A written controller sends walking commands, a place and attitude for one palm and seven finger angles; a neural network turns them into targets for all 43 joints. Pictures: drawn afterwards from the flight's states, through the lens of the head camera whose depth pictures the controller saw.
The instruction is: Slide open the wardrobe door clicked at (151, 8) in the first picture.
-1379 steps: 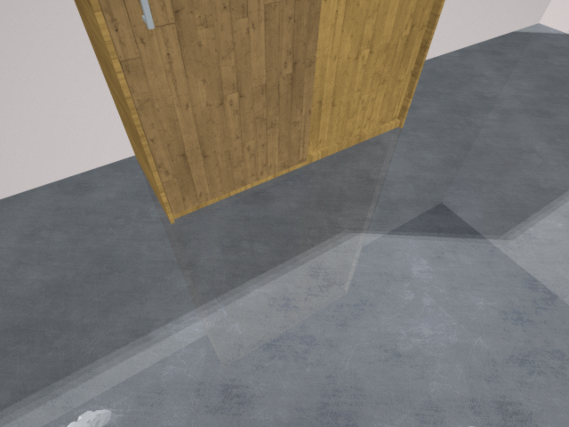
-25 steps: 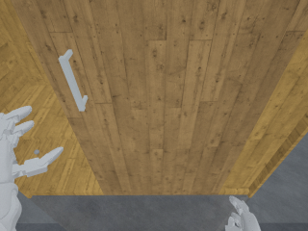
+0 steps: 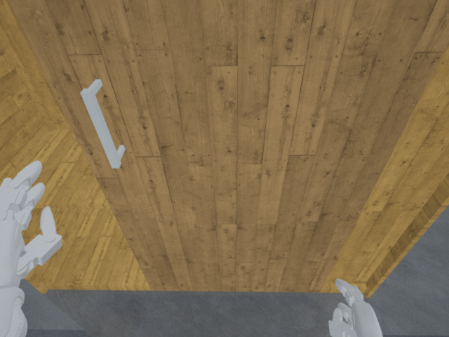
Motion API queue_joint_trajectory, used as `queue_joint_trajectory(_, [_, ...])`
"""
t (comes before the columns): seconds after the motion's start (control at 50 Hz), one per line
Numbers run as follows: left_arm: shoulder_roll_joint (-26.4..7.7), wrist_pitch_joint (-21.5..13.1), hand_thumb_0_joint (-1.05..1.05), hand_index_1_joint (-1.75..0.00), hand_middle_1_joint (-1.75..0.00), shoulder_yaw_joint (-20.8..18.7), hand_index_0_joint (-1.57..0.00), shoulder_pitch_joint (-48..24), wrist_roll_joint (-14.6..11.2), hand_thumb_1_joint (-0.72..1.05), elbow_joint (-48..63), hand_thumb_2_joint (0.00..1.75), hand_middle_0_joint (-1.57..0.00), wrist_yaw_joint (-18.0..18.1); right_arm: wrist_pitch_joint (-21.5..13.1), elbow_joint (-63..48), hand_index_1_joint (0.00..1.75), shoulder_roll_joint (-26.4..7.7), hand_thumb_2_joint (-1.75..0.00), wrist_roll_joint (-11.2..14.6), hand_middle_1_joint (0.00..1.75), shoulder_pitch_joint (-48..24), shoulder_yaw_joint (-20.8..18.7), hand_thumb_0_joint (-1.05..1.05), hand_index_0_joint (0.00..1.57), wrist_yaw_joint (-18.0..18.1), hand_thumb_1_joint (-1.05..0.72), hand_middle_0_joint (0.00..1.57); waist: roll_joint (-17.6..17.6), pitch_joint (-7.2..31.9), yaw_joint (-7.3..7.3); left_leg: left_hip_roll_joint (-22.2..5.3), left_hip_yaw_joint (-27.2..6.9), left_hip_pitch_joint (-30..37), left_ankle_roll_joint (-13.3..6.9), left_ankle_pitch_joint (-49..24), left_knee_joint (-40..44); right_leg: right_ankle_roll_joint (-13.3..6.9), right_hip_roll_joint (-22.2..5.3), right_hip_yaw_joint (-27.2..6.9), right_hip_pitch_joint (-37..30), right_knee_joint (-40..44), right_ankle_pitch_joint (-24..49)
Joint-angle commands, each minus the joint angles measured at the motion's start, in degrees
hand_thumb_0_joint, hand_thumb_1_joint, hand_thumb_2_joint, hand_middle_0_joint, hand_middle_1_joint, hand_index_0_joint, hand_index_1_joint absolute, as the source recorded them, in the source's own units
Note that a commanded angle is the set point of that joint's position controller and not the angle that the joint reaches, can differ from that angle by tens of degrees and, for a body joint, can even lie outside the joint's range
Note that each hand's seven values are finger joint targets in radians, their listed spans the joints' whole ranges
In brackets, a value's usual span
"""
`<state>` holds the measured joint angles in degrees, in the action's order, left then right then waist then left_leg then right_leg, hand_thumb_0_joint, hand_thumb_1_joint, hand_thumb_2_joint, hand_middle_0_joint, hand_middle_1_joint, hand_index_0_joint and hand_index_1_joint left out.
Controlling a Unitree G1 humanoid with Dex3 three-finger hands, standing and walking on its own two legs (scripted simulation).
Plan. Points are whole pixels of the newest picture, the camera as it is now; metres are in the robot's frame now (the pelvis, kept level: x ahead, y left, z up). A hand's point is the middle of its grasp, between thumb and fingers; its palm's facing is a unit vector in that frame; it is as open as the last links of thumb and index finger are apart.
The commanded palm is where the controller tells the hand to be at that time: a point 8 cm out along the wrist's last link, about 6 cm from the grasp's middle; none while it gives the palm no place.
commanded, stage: draw the hand back to the body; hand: left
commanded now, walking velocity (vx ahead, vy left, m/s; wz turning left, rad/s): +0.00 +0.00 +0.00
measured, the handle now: (106, 126) +0.44 +0.32 +0.16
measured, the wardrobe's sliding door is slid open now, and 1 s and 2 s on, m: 0.50 0.50 0.50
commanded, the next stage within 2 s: step back with the hand held close in 0.12 s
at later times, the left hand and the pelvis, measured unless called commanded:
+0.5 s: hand (43, 244) +0.17 +0.28 +0.16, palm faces +0.38 -0.81 -0.45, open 7.4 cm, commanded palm +0.12 +0.32 +0.17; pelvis -0.03 +0.02 +0.00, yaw -1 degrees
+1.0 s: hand out of the picture +0.07 +0.33 +0.16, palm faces +0.50 -0.77 -0.40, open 7.4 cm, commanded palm +0.02 +0.36 +0.17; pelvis -0.10 +0.05 -0.01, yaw +3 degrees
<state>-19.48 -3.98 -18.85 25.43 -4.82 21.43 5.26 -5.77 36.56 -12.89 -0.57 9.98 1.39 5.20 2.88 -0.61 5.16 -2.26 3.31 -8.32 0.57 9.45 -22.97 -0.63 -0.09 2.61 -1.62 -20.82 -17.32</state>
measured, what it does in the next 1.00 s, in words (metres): shifts its weight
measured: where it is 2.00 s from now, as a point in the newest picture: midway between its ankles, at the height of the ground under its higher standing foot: outside the picture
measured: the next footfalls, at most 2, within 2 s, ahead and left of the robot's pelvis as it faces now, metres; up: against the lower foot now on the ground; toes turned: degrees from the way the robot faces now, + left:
right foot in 1.16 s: -0.08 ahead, -0.07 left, +0.00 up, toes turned +6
left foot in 1.34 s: -0.04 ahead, +0.14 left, +0.00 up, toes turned +2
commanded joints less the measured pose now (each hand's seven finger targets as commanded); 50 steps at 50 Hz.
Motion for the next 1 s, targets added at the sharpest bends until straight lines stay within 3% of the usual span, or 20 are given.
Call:
queue_joint_trajectory(0.0, [-11.68,-3.63,0.0,-0.3,-0.3,-7.07,-0.2,-5.69,-0.18,0.9,12.44,0.9,-0.2,1.01,-3.19,-9.17,0.3,-6.14,-0.9,-0.22,0.3,-8.22,-2.37,0.0,0.2,0.71,-0.9,0.2,-1.08,3.57,-0.47,1.49,-0.44,9.73,-2.9,-9.8,1.18,0.84,-0.18,-0.93,10.42,5.28,17.77])
queue_joint_trajectory(0.04, [-11.04,-3.61,0.0,-0.3,-0.3,-6.62,-0.2,-5.73,-0.25,0.9,12.81,0.9,-0.2,0.91,-2.97,-9.33,0.3,-5.89,-0.9,-0.15,0.3,-8.27,-2.32,0.0,0.2,0.67,-0.9,0.2,0.26,3.69,-0.53,1.46,-0.35,9.84,-2.8,-10.06,1.21,0.84,-0.33,-0.97,10.36,4.81,18.03])
queue_joint_trajectory(0.16, [-11.27,-3.62,0.0,-0.3,-0.3,-7.14,-0.2,-5.18,-0.46,0.9,11.62,0.9,-0.2,0.85,-2.7,-9.14,0.3,-5.72,-0.9,-0.13,0.3,-8.34,-2.34,0.0,0.2,0.72,-0.9,0.2,-1.35,2.75,-0.57,1.52,-0.36,9.3,-2.86,-9.18,1.49,1.04,-0.38,-0.93,10.61,5.38,17.25])
queue_joint_trajectory(0.22, [-12.35,-3.95,0.0,-0.3,-0.3,-7.7,-0.2,-8.33,-0.31,0.9,12.71,0.9,-0.2,1.07,-2.84,-8.83,0.3,-5.96,-0.9,-0.04,0.3,-8.33,-2.39,0.0,0.2,0.8,-0.9,0.2,0.4,3.08,-0.78,1.53,-0.43,9.67,-2.72,-8.57,1.81,0.84,-0.26,-1.04,10.46,5.74,15.86])
queue_joint_trajectory(0.24, [-19.66,-6.32,0.0,-0.3,-0.3,-13.71,-0.2,-14.72,0.62,0.9,17.22,0.9,-0.2,1.68,-1.24,-10.43,0.3,-6.63,-0.9,0.1,0.3,-8.76,-1.99,0.0,0.2,0.34,-0.9,0.2,-1.55,-1.13,-2.76,0.3,-0.73,5.7,-3.54,-7.37,-2.52,2.21,-3.24,-3.77,17.23,8.54,20.9])
queue_joint_trajectory(0.26, [-14.96,-6.39,0.0,-0.3,-0.3,-10.14,-0.2,-9.28,0.66,0.9,11.79,0.9,-0.2,1.12,-0.24,-9.11,0.3,-5.66,-0.9,-0.13,0.3,-8.53,-1.87,0.0,0.2,0.29,-0.9,0.2,-5.44,-0.88,-3.33,0.56,-1.02,4.24,-3.46,-8.08,-4.36,2.68,-4.5,-2.93,17.11,7.55,24.53])
queue_joint_trajectory(0.3, [-13.42,-7.0,0.0,-0.3,-0.3,-8.8,-0.2,-5.91,1.16,0.9,13.34,0.9,-0.2,0.82,0.97,-10.71,0.3,-6.16,-0.9,-0.04,0.3,-8.19,-2.43,0.0,0.2,0.12,-0.9,0.2,-3.47,3.46,-3.22,0.55,-0.42,4.85,-3.48,-12.93,-4.92,3.28,-4.74,-1.98,15.06,4.38,31.26])
queue_joint_trajectory(0.36, [-13.18,-7.17,0.0,-0.3,-0.3,-9.66,-0.2,0.4,0.99,0.9,14.89,0.9,-0.2,1.13,2.58,-12.5,0.3,-6.36,-0.9,0.35,0.3,-6.87,-3.01,0.0,0.2,-0.04,-0.9,0.2,0.82,8.94,-3.15,-0.66,-0.56,6.45,-3.65,-19.36,-4.36,3.07,-3.77,-1.75,14.05,1.42,27.67])
queue_joint_trajectory(0.42, [-14.08,-7.23,0.0,-0.3,-0.3,-10.82,-0.2,3.28,0.43,0.9,15.45,0.9,-0.2,1.39,3.41,-13.71,0.3,-6.43,-0.9,0.67,0.3,-6.56,-3.06,0.0,0.2,0.13,-0.9,0.2,-0.99,8.78,-3.31,-1.47,-1.78,5.1,-3.34,-18.37,-3.15,2.37,-2.86,-1.54,15.17,1.09,21.68])
queue_joint_trajectory(0.5, [-16.56,-8.27,0.0,-0.3,-0.3,-13.09,-0.2,2.94,0.06,0.9,17.06,0.9,-0.2,2.0,3.3,-14.56,0.3,-6.97,-0.9,0.73,0.3,-6.43,-3.31,0.0,0.2,0.62,-0.9,0.2,0.06,8.11,-3.31,-2.07,-3.37,2.19,-3.05,-11.04,-0.32,1.65,-1.79,-1.66,15.82,0.75,13.06])
queue_joint_trajectory(0.58, [-15.56,-9.55,0.0,-0.3,-0.3,-12.62,-0.2,2.98,0.25,0.9,17.11,0.9,-0.2,2.52,2.16,-14.69,0.3,-7.25,-0.9,0.96,0.3,-5.97,-3.32,0.0,0.2,0.72,-0.9,0.2,2.27,6.18,-3.57,-3.47,-5.89,-4.03,-3.61,3.37,4.57,1.46,-0.37,-1.94,14.65,-0.53,4.9])
queue_joint_trajectory(0.64, [-14.67,-10.72,0.0,-0.3,-0.3,-12.47,-0.2,2.22,1.21,0.9,18.2,0.9,-0.2,2.76,0.66,-14.83,0.3,-8.07,-0.9,0.94,0.3,-5.94,-3.47,0.0,0.2,0.82,-0.9,0.2,7.32,5.75,-3.42,-5.75,-10.17,-13.3,-5.0,18.03,10.51,1.57,1.62,-1.59,8.3,-5.86,2.35])
queue_joint_trajectory(0.7, [-15.27,-11.54,0.0,-0.3,-0.3,-14.14,-0.2,2.88,2.08,0.9,17.59,0.9,-0.2,2.94,-0.73,-14.74,0.3,-8.52,-0.9,0.95,0.3,-5.58,-4.01,0.0,0.2,0.75,-0.9,0.2,8.68,5.91,-2.99,-6.96,-12.31,-21.81,-6.12,27.56,12.78,1.41,3.01,-1.84,3.16,-9.67,1.12])
queue_joint_trajectory(0.78, [-14.85,-12.59,0.0,-0.3,-0.3,-14.12,-0.2,5.21,1.76,0.9,19.17,0.9,-0.2,2.8,-2.07,-14.04,0.3,-7.44,-0.9,0.88,0.3,-4.11,-4.24,0.0,0.2,0.19,-0.9,0.2,3.62,5.91,-3.47,-4.48,-10.08,-18.37,-4.45,24.18,7.05,-0.09,1.81,-4.79,10.24,-4.31,-3.17])
queue_joint_trajectory(0.8, [-16.23,-12.9,0.0,-0.3,-0.3,-15.09,-0.2,4.89,1.58,0.9,19.87,0.9,-0.2,2.94,-2.44,-13.53,0.3,-7.32,-0.9,0.65,0.3,-3.63,-4.42,0.0,0.2,0.2,-0.9,0.2,1.26,6.74,-3.61,-3.35,-8.88,-15.42,-3.74,21.51,4.63,-0.65,0.89,-6.31,13.01,-1.61,-4.71])
queue_joint_trajectory(0.84, [-14.64,-13.22,0.0,-0.3,-0.3,-12.46,-0.2,2.26,1.32,0.9,20.48,0.9,-0.2,3.2,-2.93,-12.12,0.3,-6.6,-0.9,0.54,0.3,-2.98,-4.14,0.0,0.2,0.13,-0.9,0.2,-3.47,6.24,-4.3,-0.96,-5.96,-6.58,-1.97,13.92,-2.48,-2.19,-2.5,-9.86,22.83,3.67,-7.16])
queue_joint_trajectory(0.88, [-14.24,-13.41,0.0,-0.3,-0.3,-10.96,-0.2,-0.78,1.63,0.9,19.22,0.9,-0.2,3.85,-3.38,-10.12,0.3,-6.7,-0.9,0.24,0.3,-2.13,-4.15,0.0,0.2,0.39,-0.9,0.2,-4.71,5.3,-5.13,0.28,-4.75,0.67,-1.09,9.96,-9.25,-3.12,-5.31,-11.93,31.86,6.75,-9.04])
queue_joint_trajectory(0.94, [-13.97,-13.35,0.0,-0.3,-0.3,-9.45,-0.2,-5.54,2.09,0.9,18.15,0.9,-0.2,4.36,-4.18,-9.31,0.3,-7.19,-0.9,0.36,0.3,-2.65,-3.97,0.0,0.2,1.05,-0.9,0.2,-0.19,3.36,-5.62,-1.84,-8.25,0.4,-1.46,12.38,-3.21,-0.77,-1.68,-7.96,32.36,3.23,-8.63])
queue_joint_trajectory(0.96, [-14.33,-13.6,0.0,-0.3,-0.3,-9.87,-0.2,-6.31,2.14,0.9,18.12,0.9,-0.2,4.4,-4.55,-9.74,0.3,-7.63,-0.9,0.48,0.3,-3.36,-3.88,0.0,0.2,1.26,-0.9,0.2,4.0,2.57,-5.29,-4.17,-11.97,-4.01,-2.16,19.55,3.55,0.46,1.0,-5.92,28.91,0.08,-10.17])
queue_joint_trajectory(0.98, [-14.02,-13.89,0.0,-0.3,-0.3,-10.51,-0.2,-6.22,2.54,0.9,18.17,0.9,-0.2,4.34,-4.97,-10.41,0.3,-8.34,-0.9,0.51,0.3,-3.96,-3.96,0.0,0.2,1.47,-0.9,0.2,9.57,2.92,-4.82,-7.59,-16.82,-12.52,-3.46,30.61,12.88,1.4,4.27,-3.56,20.41,-7.91,-9.18])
